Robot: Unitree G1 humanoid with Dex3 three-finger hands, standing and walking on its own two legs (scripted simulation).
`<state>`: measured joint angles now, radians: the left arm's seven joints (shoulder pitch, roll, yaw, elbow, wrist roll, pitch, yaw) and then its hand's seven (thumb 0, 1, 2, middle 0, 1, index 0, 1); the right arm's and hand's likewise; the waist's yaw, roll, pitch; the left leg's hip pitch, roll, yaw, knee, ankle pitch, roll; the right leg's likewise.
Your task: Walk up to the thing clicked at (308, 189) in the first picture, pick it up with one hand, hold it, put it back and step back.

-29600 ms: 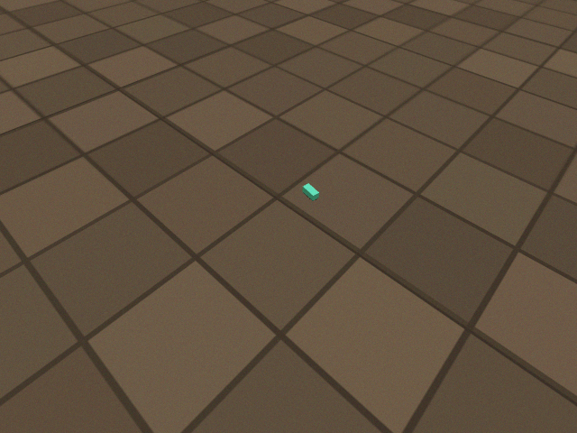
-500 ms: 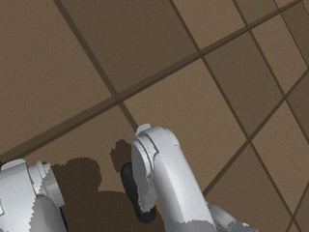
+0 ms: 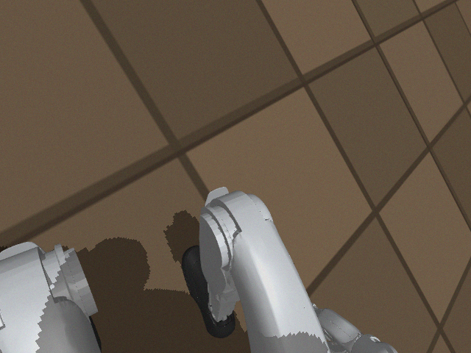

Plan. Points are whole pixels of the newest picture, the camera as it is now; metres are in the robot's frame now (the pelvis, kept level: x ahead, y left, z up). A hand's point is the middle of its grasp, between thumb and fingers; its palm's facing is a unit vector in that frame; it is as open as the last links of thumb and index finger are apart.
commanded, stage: open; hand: left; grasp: from above
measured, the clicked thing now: out of the picture +0.42 +0.32 -0.28
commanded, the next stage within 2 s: withdraw in 0.22 s
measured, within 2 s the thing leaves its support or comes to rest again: neither
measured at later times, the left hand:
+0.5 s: hand out of the picture +0.42 +0.32 -0.24, palm faces -0.38 -0.17 -0.91, open 13.0 cm
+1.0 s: hand out of the picture +0.39 +0.32 -0.08, palm faces -0.49 -0.15 -0.86, open 13.3 cm
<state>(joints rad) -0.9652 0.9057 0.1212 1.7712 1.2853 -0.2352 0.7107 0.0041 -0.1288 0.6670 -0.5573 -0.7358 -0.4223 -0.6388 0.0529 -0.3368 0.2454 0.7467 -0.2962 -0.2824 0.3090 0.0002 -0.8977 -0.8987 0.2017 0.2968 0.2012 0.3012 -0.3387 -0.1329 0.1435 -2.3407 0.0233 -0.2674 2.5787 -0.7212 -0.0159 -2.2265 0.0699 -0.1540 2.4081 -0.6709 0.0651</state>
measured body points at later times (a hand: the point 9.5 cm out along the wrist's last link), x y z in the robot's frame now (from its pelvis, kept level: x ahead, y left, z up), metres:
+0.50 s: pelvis +0.00 +0.00 +0.00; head +0.26 +0.13 +0.34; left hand +0.44 +0.33 -0.19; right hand +0.07 -0.26 -0.07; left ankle +0.06 +0.13 -0.26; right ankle +0.11 -0.12 -0.26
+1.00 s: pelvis -0.01 -0.02 +0.06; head +0.19 +0.06 +0.45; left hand +0.42 +0.32 -0.03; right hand +0.12 -0.27 -0.05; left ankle +0.06 +0.13 -0.26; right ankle +0.11 -0.12 -0.26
